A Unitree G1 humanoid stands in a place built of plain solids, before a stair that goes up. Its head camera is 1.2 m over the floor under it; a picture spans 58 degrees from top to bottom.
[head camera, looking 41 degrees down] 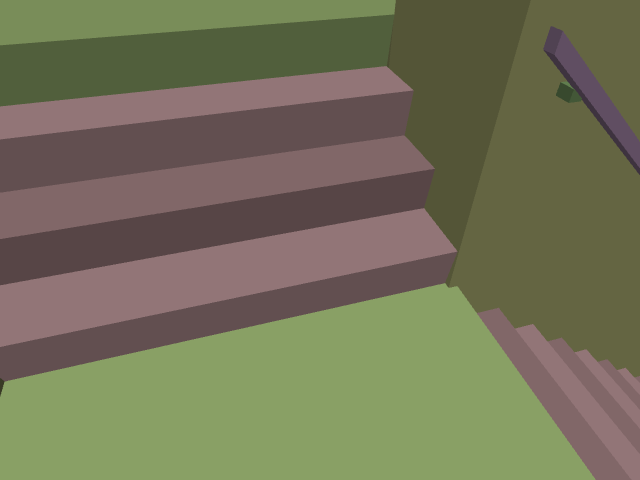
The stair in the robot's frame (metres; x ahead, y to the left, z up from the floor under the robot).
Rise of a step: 0.20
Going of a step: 0.24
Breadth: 1.50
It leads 16 degrees to the left of straight ahead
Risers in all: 4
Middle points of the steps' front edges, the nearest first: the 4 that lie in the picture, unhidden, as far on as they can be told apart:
0.90 0.24 0.18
1.13 0.31 0.37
1.37 0.37 0.57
1.60 0.44 0.77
